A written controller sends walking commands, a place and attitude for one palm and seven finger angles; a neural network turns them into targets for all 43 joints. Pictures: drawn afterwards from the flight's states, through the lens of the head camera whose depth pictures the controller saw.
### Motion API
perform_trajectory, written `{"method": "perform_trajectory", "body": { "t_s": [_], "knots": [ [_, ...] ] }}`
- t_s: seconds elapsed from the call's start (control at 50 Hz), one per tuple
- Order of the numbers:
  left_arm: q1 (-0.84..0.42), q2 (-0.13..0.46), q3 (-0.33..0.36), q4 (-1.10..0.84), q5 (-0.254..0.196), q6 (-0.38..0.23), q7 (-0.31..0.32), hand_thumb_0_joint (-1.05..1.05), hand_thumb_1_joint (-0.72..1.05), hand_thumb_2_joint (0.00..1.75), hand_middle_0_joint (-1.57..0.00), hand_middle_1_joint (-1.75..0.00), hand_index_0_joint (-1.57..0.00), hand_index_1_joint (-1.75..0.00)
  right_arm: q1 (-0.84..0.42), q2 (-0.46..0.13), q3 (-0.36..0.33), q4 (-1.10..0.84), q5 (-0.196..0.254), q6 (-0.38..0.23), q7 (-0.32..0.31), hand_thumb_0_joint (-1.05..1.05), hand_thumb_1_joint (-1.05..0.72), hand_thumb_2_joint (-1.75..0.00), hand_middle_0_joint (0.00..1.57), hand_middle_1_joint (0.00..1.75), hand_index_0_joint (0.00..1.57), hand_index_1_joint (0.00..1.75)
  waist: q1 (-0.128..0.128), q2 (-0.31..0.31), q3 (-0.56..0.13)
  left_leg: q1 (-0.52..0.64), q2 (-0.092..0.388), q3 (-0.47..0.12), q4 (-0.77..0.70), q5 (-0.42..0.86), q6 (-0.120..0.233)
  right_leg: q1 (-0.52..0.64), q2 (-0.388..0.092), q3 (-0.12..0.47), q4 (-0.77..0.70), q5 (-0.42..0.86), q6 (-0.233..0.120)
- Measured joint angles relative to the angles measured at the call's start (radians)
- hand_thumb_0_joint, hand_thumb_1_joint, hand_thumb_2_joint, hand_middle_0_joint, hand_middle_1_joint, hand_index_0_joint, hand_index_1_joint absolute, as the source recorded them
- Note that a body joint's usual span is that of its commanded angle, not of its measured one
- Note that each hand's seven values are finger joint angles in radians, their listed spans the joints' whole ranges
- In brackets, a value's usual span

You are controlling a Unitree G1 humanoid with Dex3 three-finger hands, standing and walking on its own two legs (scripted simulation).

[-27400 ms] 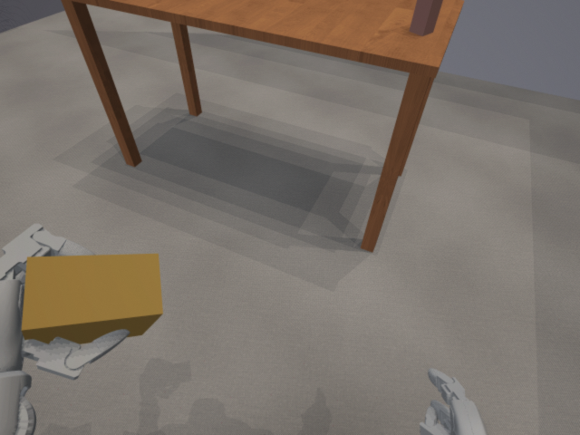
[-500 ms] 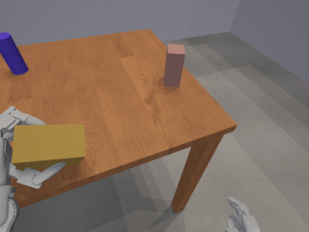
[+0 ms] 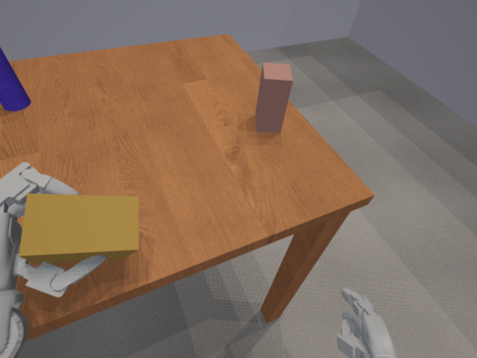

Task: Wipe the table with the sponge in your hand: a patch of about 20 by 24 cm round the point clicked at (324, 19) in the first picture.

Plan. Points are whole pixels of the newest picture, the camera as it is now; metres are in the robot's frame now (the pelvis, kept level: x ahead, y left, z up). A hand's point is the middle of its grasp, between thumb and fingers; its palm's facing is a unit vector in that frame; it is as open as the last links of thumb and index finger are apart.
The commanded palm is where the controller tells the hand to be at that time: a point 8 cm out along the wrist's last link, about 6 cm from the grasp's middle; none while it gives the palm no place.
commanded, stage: come to a stop and stand still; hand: left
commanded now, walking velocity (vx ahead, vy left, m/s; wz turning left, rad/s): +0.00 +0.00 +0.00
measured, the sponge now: (100, 230) +0.24 +0.21 +0.14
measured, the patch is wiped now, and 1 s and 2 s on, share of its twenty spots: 0.00 0.00 0.00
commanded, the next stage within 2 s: look again from close up in 0.14 s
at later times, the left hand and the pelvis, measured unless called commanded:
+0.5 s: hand (49, 231) +0.22 +0.25 +0.16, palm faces +0.39 -0.86 -0.33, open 10.3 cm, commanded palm +0.16 +0.29 +0.18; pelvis +0.00 +0.01 +0.00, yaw +1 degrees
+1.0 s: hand (52, 228) +0.21 +0.23 +0.19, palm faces +0.45 -0.67 -0.58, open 10.3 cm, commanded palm +0.16 +0.27 +0.21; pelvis -0.01 -0.05 -0.01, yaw +5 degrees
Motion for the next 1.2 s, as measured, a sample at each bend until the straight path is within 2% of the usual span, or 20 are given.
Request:
{"method": "perform_trajectory", "body": {
  "t_s": [0.6, 0.62, 0.64, 0.66, 0.7, 0.76, 0.78, 0.82, 0.86, 0.92, 0.96, 1.0, 1.06, 1.14, 1.2],
  "knots": [
    [0.011, -0.002, 0.013, -0.012, 0.010, 0.013, 0.017, -0.01, -0.52, 1.03, -0.71, -1.32, -0.71, -1.34, 0.015, -0.005, -0.012, 0.006, 0.004, 0.017, -0.008, 0.01, -0.90, -0.90, 0.20, 0.30, 0.21, 0.30, -0.003, 0.007, 0.011, 0.000, -0.009, -0.010, -0.001, 0.002, 0.007, 0.006, -0.009, -0.009, -0.006, 0.001, 0.007],
    [-0.025, 0.037, 0.005, -0.004, 0.017, 0.010, 0.012, -0.01, -0.52, 1.03, -0.71, -1.31, -0.71, -1.34, 0.036, -0.016, 0.009, -0.021, 0.019, 0.022, -0.031, 0.01, -0.90, -0.90, 0.20, 0.30, 0.21, 0.30, 0.001, 0.009, 0.009, -0.018, -0.009, -0.021, 0.014, -0.002, 0.007, -0.009, -0.005, -0.009, 0.018, -0.024, 0.017],
    [-0.102, 0.095, 0.002, 0.026, 0.034, 0.010, -0.010, -0.01, -0.52, 1.03, -0.71, -1.31, -0.71, -1.34, 0.061, -0.020, 0.014, -0.032, 0.007, 0.016, -0.038, 0.01, -0.90, -0.90, 0.20, 0.30, 0.20, 0.30, 0.017, 0.002, 0.005, -0.033, -0.017, -0.033, 0.029, -0.004, 0.005, -0.025, -0.005, -0.003, 0.049, -0.027, 0.001],
    [-0.182, 0.140, 0.004, 0.070, 0.046, 0.021, -0.025, -0.01, -0.52, 1.03, -0.71, -1.31, -0.72, -1.33, 0.071, -0.021, 0.014, -0.023, -0.009, 0.010, -0.027, 0.01, -0.90, -0.90, 0.20, 0.30, 0.20, 0.30, 0.025, -0.007, -0.004, -0.044, -0.031, -0.046, 0.035, -0.004, 0.000, -0.036, -0.014, -0.005, 0.071, -0.042, -0.013],
    [-0.286, 0.174, 0.036, 0.135, 0.040, 0.086, -0.047, -0.01, -0.52, 1.03, -0.71, -1.31, -0.72, -1.33, 0.055, -0.031, 0.021, 0.013, -0.027, 0.017, 0.008, 0.01, -0.90, -0.90, 0.20, 0.30, 0.20, 0.30, 0.035, -0.006, -0.027, -0.057, -0.041, -0.054, 0.040, -0.001, -0.010, -0.060, -0.025, -0.008, 0.105, -0.069, -0.018],
    [-0.312, 0.141, 0.085, 0.161, -0.011, 0.237, -0.081, -0.01, -0.52, 1.03, -0.71, -1.31, -0.72, -1.33, 0.015, -0.052, 0.023, 0.041, -0.019, 0.034, 0.030, 0.01, -0.90, -0.90, 0.20, 0.30, 0.21, 0.30, 0.040, 0.031, -0.055, -0.049, -0.040, -0.039, 0.037, -0.004, -0.012, -0.067, -0.023, 0.007, 0.123, -0.076, -0.011],
    [-0.298, 0.127, 0.082, 0.151, -0.011, 0.285, -0.091, -0.01, -0.52, 1.03, -0.71, -1.31, -0.72, -1.33, 0.006, -0.060, 0.022, 0.038, -0.015, 0.041, 0.034, 0.01, -0.90, -0.90, 0.20, 0.30, 0.21, 0.30, 0.039, 0.048, -0.064, -0.051, -0.038, -0.038, 0.041, -0.006, -0.010, -0.067, -0.021, 0.007, 0.124, -0.077, -0.009],
    [-0.243, 0.109, 0.047, 0.114, 0.018, 0.350, -0.111, -0.01, -0.52, 1.03, -0.71, -1.31, -0.71, -1.34, -0.015, -0.074, 0.023, 0.024, -0.003, 0.057, 0.037, 0.01, -0.90, -0.90, 0.20, 0.30, 0.21, 0.30, 0.034, 0.076, -0.076, -0.060, -0.034, -0.040, 0.055, -0.012, -0.009, -0.074, -0.018, 0.004, 0.134, -0.081, -0.012],
    [-0.176, 0.102, -0.001, 0.072, 0.058, 0.368, -0.115, -0.01, -0.52, 1.03, -0.71, -1.32, -0.71, -1.34, -0.041, -0.078, 0.025, 0.007, -0.001, 0.072, 0.033, 0.01, -0.90, -0.90, 0.20, 0.30, 0.21, 0.30, 0.030, 0.088, -0.076, -0.072, -0.031, -0.043, 0.071, -0.018, -0.013, -0.087, -0.015, 0.001, 0.152, -0.088, -0.018],
    [-0.124, 0.111, -0.019, 0.011, 0.083, 0.329, -0.087, -0.01, -0.51, 1.03, -0.70, -1.32, -0.71, -1.34, -0.058, -0.066, 0.026, -0.013, -0.005, 0.079, 0.013, 0.01, -0.90, -0.90, 0.20, 0.30, 0.21, 0.30, 0.039, 0.076, -0.083, -0.097, -0.023, -0.051, 0.095, -0.025, -0.026, -0.114, -0.008, -0.009, 0.182, -0.100, -0.033],
    [-0.137, 0.142, -0.017, 0.005, 0.096, 0.295, -0.065, -0.01, -0.51, 1.03, -0.70, -1.32, -0.71, -1.34, -0.062, -0.056, 0.026, -0.010, -0.007, 0.076, -0.001, 0.01, -0.90, -0.90, 0.20, 0.30, 0.21, 0.30, 0.055, 0.063, -0.086, -0.105, -0.014, -0.063, 0.107, -0.028, -0.039, -0.117, 0.000, -0.022, 0.191, -0.106, -0.046],
    [-0.174, 0.168, -0.005, 0.030, 0.110, 0.287, -0.047, -0.01, -0.52, 1.03, -0.71, -1.32, -0.71, -1.34, -0.065, -0.052, 0.028, 0.000, -0.007, 0.078, -0.014, 0.01, -0.90, -0.90, 0.20, 0.30, 0.21, 0.30, 0.065, 0.056, -0.089, -0.109, -0.004, -0.080, 0.116, -0.030, -0.052, -0.113, 0.008, -0.040, 0.191, -0.108, -0.060],
    [-0.245, 0.203, 0.013, 0.107, 0.136, 0.351, -0.041, -0.01, -0.52, 1.03, -0.71, -1.31, -0.72, -1.33, -0.076, -0.063, 0.032, 0.015, 0.003, 0.095, -0.031, 0.01, -0.90, -0.90, 0.20, 0.30, 0.21, 0.30, 0.073, 0.069, -0.083, -0.105, 0.011, -0.101, 0.125, -0.031, -0.070, -0.097, 0.022, -0.062, 0.182, -0.107, -0.077],
    [-0.290, 0.250, 0.008, 0.198, 0.184, 0.474, -0.084, -0.01, -0.52, 1.03, -0.71, -1.31, -0.72, -1.33, -0.089, -0.091, 0.032, 0.019, 0.020, 0.120, -0.055, 0.01, -0.90, -0.90, 0.20, 0.30, 0.21, 0.30, 0.070, 0.107, -0.074, -0.099, 0.026, -0.113, 0.129, -0.031, -0.085, -0.085, 0.037, -0.074, 0.174, -0.103, -0.089],
    [-0.281, 0.270, -0.007, 0.200, 0.214, 0.483, -0.131, -0.01, -0.52, 1.03, -0.71, -1.31, -0.72, -1.33, -0.091, -0.104, 0.023, 0.017, 0.025, 0.124, -0.068, 0.01, -0.90, -0.90, 0.20, 0.30, 0.21, 0.30, 0.060, 0.124, -0.070, -0.104, 0.032, -0.113, 0.135, -0.035, -0.087, -0.091, 0.042, -0.075, 0.182, -0.107, -0.090]
  ]
}}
